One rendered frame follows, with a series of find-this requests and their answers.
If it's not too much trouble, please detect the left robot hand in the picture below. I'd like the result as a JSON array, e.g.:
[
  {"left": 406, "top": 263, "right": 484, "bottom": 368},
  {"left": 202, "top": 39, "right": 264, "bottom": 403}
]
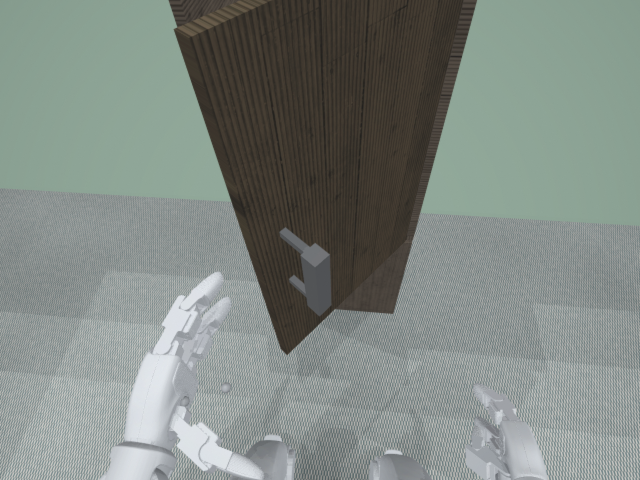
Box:
[{"left": 124, "top": 271, "right": 264, "bottom": 480}]

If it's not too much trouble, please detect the robot left forearm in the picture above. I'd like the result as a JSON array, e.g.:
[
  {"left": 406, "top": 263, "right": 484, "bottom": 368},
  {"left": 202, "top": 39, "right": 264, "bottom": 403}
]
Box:
[{"left": 99, "top": 442, "right": 177, "bottom": 480}]

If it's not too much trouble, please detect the cupboard door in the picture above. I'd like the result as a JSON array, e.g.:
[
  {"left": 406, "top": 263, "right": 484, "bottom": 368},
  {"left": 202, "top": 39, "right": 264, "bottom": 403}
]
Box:
[{"left": 174, "top": 0, "right": 463, "bottom": 355}]

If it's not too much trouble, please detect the robot right thigh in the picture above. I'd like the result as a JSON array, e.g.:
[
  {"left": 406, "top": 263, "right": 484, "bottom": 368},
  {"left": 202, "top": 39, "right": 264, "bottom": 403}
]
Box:
[{"left": 369, "top": 454, "right": 433, "bottom": 480}]

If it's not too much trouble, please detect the handle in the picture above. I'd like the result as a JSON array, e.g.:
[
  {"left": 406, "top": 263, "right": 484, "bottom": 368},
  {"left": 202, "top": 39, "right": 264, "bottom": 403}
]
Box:
[{"left": 279, "top": 227, "right": 331, "bottom": 317}]

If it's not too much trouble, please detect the robot thigh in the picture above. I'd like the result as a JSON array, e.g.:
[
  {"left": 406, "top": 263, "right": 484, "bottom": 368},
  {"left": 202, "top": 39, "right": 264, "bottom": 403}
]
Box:
[
  {"left": 369, "top": 454, "right": 433, "bottom": 480},
  {"left": 229, "top": 440, "right": 295, "bottom": 480}
]

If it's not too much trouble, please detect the robot left thigh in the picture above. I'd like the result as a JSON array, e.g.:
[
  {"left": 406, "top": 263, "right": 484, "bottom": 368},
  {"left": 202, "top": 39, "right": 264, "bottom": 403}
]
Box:
[{"left": 229, "top": 440, "right": 295, "bottom": 480}]

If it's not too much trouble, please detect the right robot hand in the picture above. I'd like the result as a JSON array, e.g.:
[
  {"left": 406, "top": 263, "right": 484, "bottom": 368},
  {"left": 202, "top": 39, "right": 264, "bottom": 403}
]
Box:
[{"left": 465, "top": 383, "right": 548, "bottom": 480}]

